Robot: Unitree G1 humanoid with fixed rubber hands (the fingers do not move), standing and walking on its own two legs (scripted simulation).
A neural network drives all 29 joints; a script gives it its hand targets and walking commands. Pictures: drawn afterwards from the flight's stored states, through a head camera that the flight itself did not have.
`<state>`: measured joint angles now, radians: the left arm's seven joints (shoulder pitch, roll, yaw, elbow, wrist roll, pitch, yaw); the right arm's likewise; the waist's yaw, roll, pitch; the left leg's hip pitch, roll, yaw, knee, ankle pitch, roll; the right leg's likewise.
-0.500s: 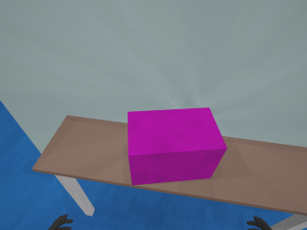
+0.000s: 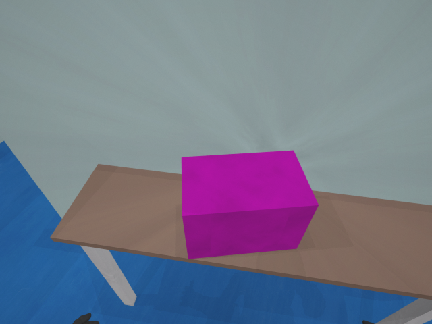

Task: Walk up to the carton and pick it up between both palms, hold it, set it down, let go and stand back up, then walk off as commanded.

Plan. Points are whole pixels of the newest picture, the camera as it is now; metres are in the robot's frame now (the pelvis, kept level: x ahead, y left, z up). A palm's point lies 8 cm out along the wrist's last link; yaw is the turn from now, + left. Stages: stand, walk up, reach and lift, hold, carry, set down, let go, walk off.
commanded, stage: stand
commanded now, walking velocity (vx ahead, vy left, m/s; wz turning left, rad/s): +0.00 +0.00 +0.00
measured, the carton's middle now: (241, 204) +0.40 -0.02 -0.04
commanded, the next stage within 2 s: walk off in 0.38 s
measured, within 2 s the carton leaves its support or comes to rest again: neither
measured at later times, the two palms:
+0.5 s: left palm out of the picture +0.08 +0.30 -0.10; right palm out of the picture +0.09 -0.29 -0.10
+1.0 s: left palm out of the picture -0.01 +0.37 -0.12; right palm out of the picture +0.01 -0.26 -0.09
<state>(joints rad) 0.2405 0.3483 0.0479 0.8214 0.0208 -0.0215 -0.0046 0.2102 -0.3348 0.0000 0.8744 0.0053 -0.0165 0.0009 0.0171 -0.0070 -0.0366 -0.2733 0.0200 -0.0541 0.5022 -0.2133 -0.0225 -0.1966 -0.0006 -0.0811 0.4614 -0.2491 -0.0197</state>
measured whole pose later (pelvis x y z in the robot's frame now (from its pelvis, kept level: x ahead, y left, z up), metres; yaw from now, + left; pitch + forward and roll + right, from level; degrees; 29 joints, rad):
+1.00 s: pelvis -0.08 +0.05 +0.00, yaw +2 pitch -3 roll -4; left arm 0.20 0.40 0.05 0.85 -0.02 0.04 0.02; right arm 0.20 -0.41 -0.03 0.83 0.01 0.04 0.00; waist 0.01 0.03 0.16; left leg -0.30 0.00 -0.07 0.59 -0.24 0.04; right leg -0.37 0.08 -0.05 1.09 -0.45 -0.01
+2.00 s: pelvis -0.40 +0.05 -0.01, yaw +2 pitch -8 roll -3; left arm 0.21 0.39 0.05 0.85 -0.01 0.07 0.02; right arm 0.25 -0.41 -0.07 0.83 0.00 0.09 0.00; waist -0.01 0.04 0.17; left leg -0.27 0.03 -0.08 0.65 -0.27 0.04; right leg -0.49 0.17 0.05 1.27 -0.39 -0.03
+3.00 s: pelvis -0.61 +0.04 -0.01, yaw +0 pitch -6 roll +0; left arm 0.25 0.39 0.05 0.85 0.00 0.01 -0.02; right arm 0.26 -0.43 -0.07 0.87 0.00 0.01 0.02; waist -0.03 0.02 0.07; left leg -0.22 -0.02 -0.04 0.55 -0.25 0.05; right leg -0.22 0.01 0.06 0.63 -0.39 -0.02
